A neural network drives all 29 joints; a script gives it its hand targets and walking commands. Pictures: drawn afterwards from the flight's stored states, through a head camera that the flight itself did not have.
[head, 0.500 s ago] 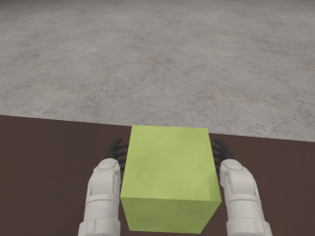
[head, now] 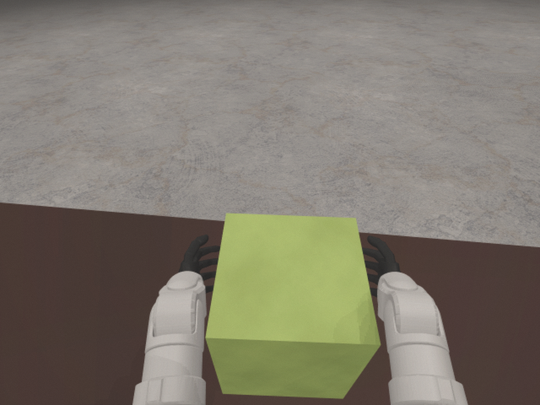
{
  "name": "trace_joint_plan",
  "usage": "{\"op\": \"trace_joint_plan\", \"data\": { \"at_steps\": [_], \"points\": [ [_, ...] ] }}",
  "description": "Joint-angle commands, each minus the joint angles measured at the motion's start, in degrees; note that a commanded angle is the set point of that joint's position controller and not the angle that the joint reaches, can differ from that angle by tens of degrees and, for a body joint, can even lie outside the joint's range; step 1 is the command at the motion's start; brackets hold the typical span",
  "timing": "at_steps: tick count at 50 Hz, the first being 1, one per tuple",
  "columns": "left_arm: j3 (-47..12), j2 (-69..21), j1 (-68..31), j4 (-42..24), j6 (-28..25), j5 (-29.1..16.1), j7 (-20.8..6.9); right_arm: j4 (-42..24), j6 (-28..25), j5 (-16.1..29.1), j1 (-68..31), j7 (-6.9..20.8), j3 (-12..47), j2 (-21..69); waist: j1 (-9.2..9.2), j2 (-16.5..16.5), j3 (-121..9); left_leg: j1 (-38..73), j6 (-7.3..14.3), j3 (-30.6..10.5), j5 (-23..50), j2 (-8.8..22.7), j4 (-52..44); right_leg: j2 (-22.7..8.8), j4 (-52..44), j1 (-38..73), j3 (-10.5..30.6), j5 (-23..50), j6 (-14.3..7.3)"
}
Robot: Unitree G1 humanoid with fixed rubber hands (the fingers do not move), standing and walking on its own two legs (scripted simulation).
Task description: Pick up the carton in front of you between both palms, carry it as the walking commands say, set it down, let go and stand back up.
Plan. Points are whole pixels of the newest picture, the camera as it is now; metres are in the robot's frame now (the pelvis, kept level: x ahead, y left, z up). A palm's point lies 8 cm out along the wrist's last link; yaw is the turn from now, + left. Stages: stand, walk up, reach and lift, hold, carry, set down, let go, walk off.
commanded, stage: carry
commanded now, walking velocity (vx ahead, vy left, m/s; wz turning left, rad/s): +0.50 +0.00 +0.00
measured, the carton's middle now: (286, 309) +0.30 +0.00 -0.01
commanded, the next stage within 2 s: none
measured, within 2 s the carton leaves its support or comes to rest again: neither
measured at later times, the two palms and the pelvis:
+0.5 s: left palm (221, 206) +0.43 +0.12 +0.10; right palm (391, 218) +0.41 -0.18 +0.09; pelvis +0.18 -0.02 +0.00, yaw -1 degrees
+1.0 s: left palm (234, 133) +0.72 +0.12 +0.09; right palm (354, 134) +0.72 -0.18 +0.08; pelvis +0.48 -0.03 -0.01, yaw +0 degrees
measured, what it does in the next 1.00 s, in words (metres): walks ahead: right foot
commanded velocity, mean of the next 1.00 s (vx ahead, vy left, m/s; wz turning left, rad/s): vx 0.50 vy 0.00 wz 0.00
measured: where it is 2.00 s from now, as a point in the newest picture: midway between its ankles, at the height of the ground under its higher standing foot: (288, 246)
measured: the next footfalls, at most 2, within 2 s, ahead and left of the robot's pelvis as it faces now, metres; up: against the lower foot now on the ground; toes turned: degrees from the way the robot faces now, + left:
right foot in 0.58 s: +0.34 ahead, -0.13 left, +0.00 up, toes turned -11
left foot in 1.04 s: +0.71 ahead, +0.08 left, +0.00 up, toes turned +12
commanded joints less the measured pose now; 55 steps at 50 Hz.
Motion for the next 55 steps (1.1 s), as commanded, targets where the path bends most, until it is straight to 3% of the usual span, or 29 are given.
{"op": "trace_joint_plan", "data": {
  "at_steps": [1, 4, 6, 7, 9, 10, 13, 15, 16, 17, 18, 20, 21, 26, 28, 29, 30, 31, 32, 33, 35, 40, 47, 48, 51, 52, 53, 54, 55],
  "points": [
    [-32.29, -51.74, -28.83, -2.44, -1.03, -16.45, -12.62, -2.92, -0.04, 16.63, -28.94, 12.54, 33.36, 52.00, -0.62, 3.20, -5.76, -3.40, 2.60, -6.52, -21.79, 8.27, -7.17, -3.12, -0.86, -11.57, -0.65, -15.10, -1.68],
    [-37.28, -53.21, -30.55, -7.30, 1.71, -20.17, -11.77, -8.29, 2.61, 18.13, -27.68, 11.10, 36.26, 51.22, -0.81, 6.40, -10.51, -2.98, 4.98, -10.25, -21.22, 11.54, -8.41, -1.09, 4.18, -11.28, -6.21, -7.28, -1.47],
    [-39.91, -52.99, -31.12, -11.21, 4.38, -22.39, -10.59, -13.24, 5.39, 20.63, -28.54, 9.73, 39.51, 51.27, -0.94, 3.64, -9.81, -7.32, 4.65, -8.40, -23.27, 10.69, -7.15, -1.64, -0.08, -8.73, -5.75, -9.55, -1.44],
    [-41.12, -52.78, -30.54, -13.60, 5.80, -22.94, -9.76, -15.46, 6.85, 21.99, -30.28, 8.78, 41.31, 51.27, -0.72, 3.15, -9.47, -9.75, 3.45, -5.53, -20.33, 9.43, -3.29, -4.38, -3.88, -5.96, -2.59, -10.90, -2.25],
    [-41.07, -50.08, -25.94, -16.20, 8.93, -23.36, -7.28, -18.38, 10.39, 23.36, -27.28, 7.15, 43.17, 50.09, 0.50, -9.51, -8.31, -22.13, -0.24, 5.67, -11.68, 2.63, 13.43, -14.60, -12.17, 1.95, 14.17, -16.04, -6.99],
    [-41.26, -48.35, -23.76, -17.81, 10.59, -22.88, -5.91, -20.41, 11.99, 24.50, -26.74, 6.65, 44.17, 49.09, 0.53, -12.27, -6.45, -29.28, -0.41, 7.86, -11.53, 1.98, 12.89, -18.83, -12.28, 6.67, 20.12, -9.92, -10.33],
    [-42.37, -46.94, -19.95, -26.04, 14.65, -24.18, -3.48, -26.93, 15.80, 28.52, -23.73, 5.21, 47.51, 47.85, 0.51, -10.01, -8.02, -23.20, -0.28, 10.66, -6.86, 1.42, 3.77, -16.11, -7.37, 6.96, 10.65, 9.28, -9.29],
    [-45.48, -48.24, -16.80, -30.66, 17.05, -26.96, -2.90, -31.92, 18.19, 29.34, -18.39, 3.99, 47.71, 46.95, 0.65, -6.65, -14.98, -2.06, -0.47, 12.76, 0.81, 0.83, -2.08, -11.32, -0.65, -2.88, 0.59, 7.67, -6.24],
    [-45.84, -47.39, -16.08, -31.99, 18.39, -27.64, -2.77, -32.42, 19.40, 29.01, -15.45, 3.32, 47.34, 46.29, -0.87, -2.74, -16.28, 10.21, 2.00, 4.78, -1.45, 5.57, -6.48, -7.93, 8.23, -12.03, -5.53, 9.19, -4.03],
    [-46.66, -46.62, -16.49, -35.64, 19.58, -28.94, -2.88, -33.58, 20.26, 28.00, -12.44, 2.71, 47.38, 45.61, -2.01, 12.47, -15.51, 20.54, 6.89, -12.11, 2.66, 16.54, -7.65, -4.11, 22.62, -27.61, -11.58, 4.82, -1.40],
    [-48.13, -47.00, -16.21, -37.42, 20.92, -30.40, -3.10, -35.20, 21.00, 27.15, -10.14, 2.07, 45.76, 45.32, -2.09, 18.08, -13.57, 26.76, 12.30, -22.14, 17.17, 24.54, -7.25, -1.48, 29.95, -41.17, -12.01, -11.45, -0.99],
    [-49.06, -48.31, -15.42, -40.22, 22.00, -32.68, -3.46, -40.43, 22.68, 28.89, -10.53, 1.42, 47.13, 46.97, -2.27, 8.75, -13.28, 25.08, 14.02, -20.11, 18.74, 26.31, -9.38, -5.30, 31.82, -44.34, -8.77, -16.19, -1.02],
    [-48.11, -49.42, -13.10, -39.92, 22.24, -32.67, -3.51, -42.92, 23.16, 28.95, -10.58, 1.33, 47.70, 47.34, -2.00, 4.05, -13.42, 22.02, 12.20, -16.40, 13.80, 24.73, -11.51, -6.95, 27.34, -41.25, -6.98, -13.65, -0.83],
    [-45.50, -45.90, -5.71, -41.03, 23.37, -29.92, -1.12, -48.17, 25.32, 32.20, -11.13, 1.41, 50.25, 43.43, -0.81, 7.74, -9.98, 3.20, 4.83, 5.00, 9.87, 14.66, -10.79, -1.58, 5.77, -16.68, -16.95, 5.37, 0.14],
    [-45.20, -42.87, -4.32, -41.92, 24.43, -29.18, -0.38, -49.11, 26.43, 32.73, -10.59, 1.16, 49.91, 40.14, 0.01, 4.77, -12.52, -5.20, 2.92, 10.78, 9.85, 12.30, -0.91, 1.98, 1.48, 0.39, -22.27, 6.64, -0.79],
    [-44.53, -42.02, -6.05, -43.62, 24.95, -29.92, -0.14, -48.11, 27.16, 32.43, -10.10, 0.99, 49.17, 39.28, 0.84, 1.52, -14.49, -11.49, 1.18, 14.51, 9.74, 10.29, 10.90, -3.60, -1.26, 9.54, -14.90, 2.84, -1.51],
    [-43.00, -38.48, -5.91, -42.61, 25.79, -29.00, 0.54, -48.00, 28.15, 32.41, -11.22, 0.80, 48.04, 37.06, 1.39, -12.76, -15.79, -23.55, -1.83, 15.14, -2.39, 4.90, 27.32, -18.68, -9.90, 15.11, 11.61, -13.16, -5.98],
    [-43.31, -39.08, -7.46, -42.59, 26.19, -29.71, 0.86, -48.10, 28.80, 32.47, -12.11, 0.52, 47.33, 36.63, 1.98, -15.41, -14.42, -34.60, -1.26, 10.98, -13.89, 0.19, 39.01, -27.11, -16.58, 18.61, 31.37, -10.45, -12.80],
    [-44.29, -39.58, -10.75, -45.39, 26.39, -30.80, 0.74, -46.89, 29.04, 32.54, -12.13, 0.74, 47.59, 37.85, 1.23, -9.95, -12.36, -38.20, 1.35, 4.12, -11.41, 5.43, 46.17, -27.68, -15.33, 16.01, 28.57, -4.89, -14.80],
    [-44.60, -41.92, -12.95, -46.26, 26.41, -32.01, 0.60, -46.70, 29.08, 33.03, -12.75, 0.76, 47.12, 39.41, 1.42, -6.27, -12.74, -38.50, 2.06, 3.73, -9.05, 7.59, 48.79, -25.72, -14.47, 13.90, 22.10, 2.31, -14.85],
    [-46.28, -44.25, -12.28, -44.45, 26.85, -32.81, -0.32, -44.96, 28.74, 31.61, -11.20, 0.58, 46.26, 41.40, 0.59, -1.00, -13.01, -35.16, 1.51, 2.47, -0.97, 10.23, 41.89, -21.65, -15.45, 9.66, 11.71, 3.62, -9.78],
    [-47.64, -45.60, -9.86, -42.32, 26.25, -33.12, -3.17, -40.98, 27.28, 27.63, -6.83, 0.98, 45.69, 45.59, 0.25, -5.64, -8.43, -33.62, -1.21, 8.28, 8.29, 8.62, 25.70, -16.95, -18.34, 8.02, -4.13, 13.03, -7.36],
    [-46.79, -46.20, -7.36, -41.90, 25.41, -32.05, -3.66, -45.37, 26.58, 28.94, -7.88, 2.04, 48.26, 45.15, 1.23, -7.76, -2.61, -26.39, 0.10, 15.03, 15.38, 5.47, 7.29, -14.63, -18.31, 9.48, -11.99, 22.47, -7.09],
    [-46.62, -45.31, -7.02, -41.89, 25.30, -30.73, -3.32, -45.75, 26.59, 29.59, -8.39, 2.21, 48.84, 45.22, 0.97, -10.48, -2.28, -25.13, 0.68, 14.31, 16.15, 5.86, 4.66, -14.62, -17.07, 10.16, -13.09, 23.56, -6.61],
    [-48.34, -46.23, -6.76, -44.23, 24.61, -30.96, -2.89, -47.40, 26.18, 30.91, -7.83, 2.66, 49.37, 44.74, 0.09, -8.36, -8.39, -7.05, 1.38, 19.68, 11.78, 1.57, 2.06, -13.34, -3.38, 8.99, -16.54, 40.29, -4.88],
    [-47.73, -45.01, -6.36, -43.66, 24.91, -31.26, -2.90, -44.85, 26.17, 30.61, -4.97, 2.74, 48.44, 44.75, -1.05, -5.62, -12.90, 3.86, 1.31, 19.39, 7.69, 0.30, 1.22, -11.06, 8.72, 4.77, -19.52, 37.46, -3.21],
    [-48.29, -44.17, -6.81, -44.79, 24.79, -30.55, -2.77, -42.96, 26.15, 29.69, -3.16, 3.02, 47.83, 44.83, -1.85, 1.70, -15.50, 14.90, 3.26, 8.17, -1.01, 7.86, -0.06, -9.13, 20.26, -6.96, -18.09, 26.37, -1.66],
    [-48.43, -44.46, -5.76, -44.75, 25.26, -30.22, -2.81, -42.77, 25.60, 29.71, -4.00, 3.26, 47.68, 44.50, -1.92, 17.61, -20.77, 22.76, 11.69, -23.77, -13.47, 25.81, -10.16, -1.58, 40.01, -21.28, -17.52, 4.84, 1.33],
    [-48.76, -46.00, -6.74, -45.84, 24.78, -30.59, -3.06, -43.29, 25.20, 31.08, -4.04, 3.58, 48.49, 45.98, -1.28, 16.17, -19.24, 22.84, 12.58, -29.02, -5.88, 26.65, -14.87, -1.36, 47.21, -27.19, -8.08, -7.06, 0.18]
  ]
}}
